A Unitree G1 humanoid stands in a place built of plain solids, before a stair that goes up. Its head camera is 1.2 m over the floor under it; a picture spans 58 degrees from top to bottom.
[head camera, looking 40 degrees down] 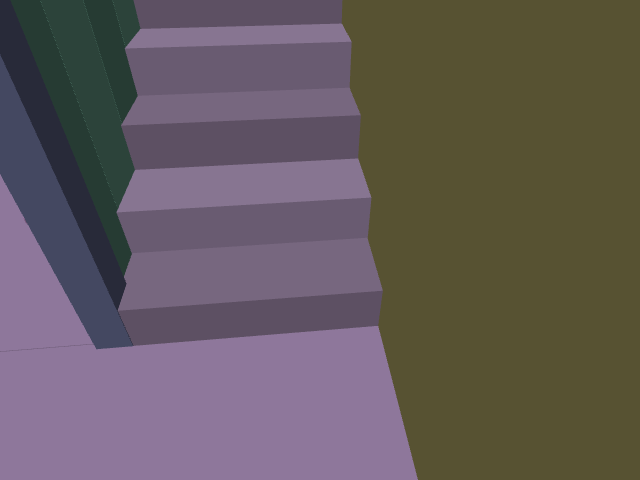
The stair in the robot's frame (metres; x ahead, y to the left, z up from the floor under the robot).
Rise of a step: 0.18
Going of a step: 0.27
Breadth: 0.85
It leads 6 degrees to the left of straight ahead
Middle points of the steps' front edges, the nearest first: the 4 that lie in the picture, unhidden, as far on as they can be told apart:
0.92 0.22 0.18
1.19 0.25 0.36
1.46 0.27 0.54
1.72 0.30 0.71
